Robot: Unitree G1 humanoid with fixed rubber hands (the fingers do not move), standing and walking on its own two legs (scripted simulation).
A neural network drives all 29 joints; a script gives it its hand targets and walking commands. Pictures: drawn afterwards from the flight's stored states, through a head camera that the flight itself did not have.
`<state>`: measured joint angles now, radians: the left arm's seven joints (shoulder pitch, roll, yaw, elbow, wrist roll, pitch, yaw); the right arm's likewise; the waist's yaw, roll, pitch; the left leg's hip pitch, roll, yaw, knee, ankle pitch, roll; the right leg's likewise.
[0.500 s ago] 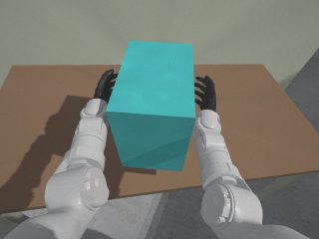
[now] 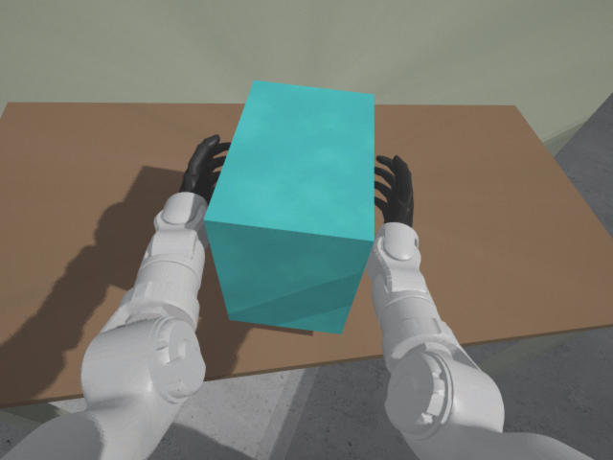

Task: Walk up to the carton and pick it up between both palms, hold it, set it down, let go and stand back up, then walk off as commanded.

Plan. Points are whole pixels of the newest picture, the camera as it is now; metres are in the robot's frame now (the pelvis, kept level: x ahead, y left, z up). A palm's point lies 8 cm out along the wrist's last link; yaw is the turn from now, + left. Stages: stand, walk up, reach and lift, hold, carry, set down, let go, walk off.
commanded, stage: set down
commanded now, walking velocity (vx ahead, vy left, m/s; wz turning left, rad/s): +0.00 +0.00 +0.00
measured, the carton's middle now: (299, 211) +0.44 -0.04 +0.02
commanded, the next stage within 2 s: none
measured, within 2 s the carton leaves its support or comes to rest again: rests again in 0.30 s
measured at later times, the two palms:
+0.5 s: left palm (208, 208) +0.44 +0.09 +0.04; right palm (395, 239) +0.37 -0.17 +0.04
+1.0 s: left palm (208, 209) +0.44 +0.09 +0.04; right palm (395, 240) +0.37 -0.17 +0.04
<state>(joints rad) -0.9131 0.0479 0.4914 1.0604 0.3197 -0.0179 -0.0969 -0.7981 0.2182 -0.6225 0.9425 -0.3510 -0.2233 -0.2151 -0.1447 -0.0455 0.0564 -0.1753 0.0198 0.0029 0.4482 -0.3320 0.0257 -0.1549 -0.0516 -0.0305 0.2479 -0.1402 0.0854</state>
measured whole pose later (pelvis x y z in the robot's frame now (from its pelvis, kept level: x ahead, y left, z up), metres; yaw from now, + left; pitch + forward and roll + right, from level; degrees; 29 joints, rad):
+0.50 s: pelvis -0.02 -0.01 +0.00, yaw +0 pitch +10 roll -3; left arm -0.97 0.07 0.49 1.16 0.32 -0.20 -0.10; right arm -0.79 0.22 -0.67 1.01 -0.38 -0.41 -0.24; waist -0.12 -0.05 0.06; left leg -0.33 0.03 0.00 0.45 -0.29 0.02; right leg -0.31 -0.04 -0.04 0.25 -0.11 0.07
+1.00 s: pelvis -0.02 -0.01 +0.00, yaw +0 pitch +10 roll -3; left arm -0.97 0.07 0.52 1.20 0.33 -0.22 -0.10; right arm -0.79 0.22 -0.69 1.01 -0.42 -0.42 -0.24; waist -0.12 -0.05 0.05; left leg -0.33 0.03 0.00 0.45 -0.29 0.02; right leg -0.31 -0.04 -0.04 0.25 -0.10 0.07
